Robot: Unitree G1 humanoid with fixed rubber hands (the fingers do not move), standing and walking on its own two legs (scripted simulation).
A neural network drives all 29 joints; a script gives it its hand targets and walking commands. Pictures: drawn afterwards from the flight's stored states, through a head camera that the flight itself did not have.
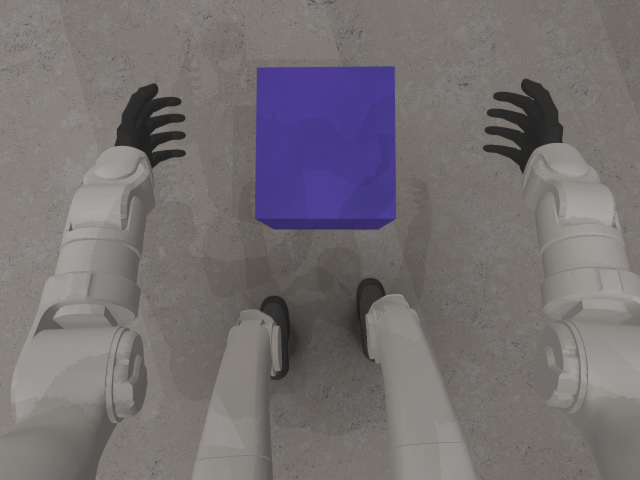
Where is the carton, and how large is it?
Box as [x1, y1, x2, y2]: [255, 66, 395, 228]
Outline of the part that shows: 394,66 257,67 255,180 256,219 272,228 379,228 395,218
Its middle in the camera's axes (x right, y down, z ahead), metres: +0.02 -0.17 +0.88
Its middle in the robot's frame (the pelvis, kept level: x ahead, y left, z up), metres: +0.56 -0.03 -0.53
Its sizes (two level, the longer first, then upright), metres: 0.298 0.269 0.263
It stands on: the floor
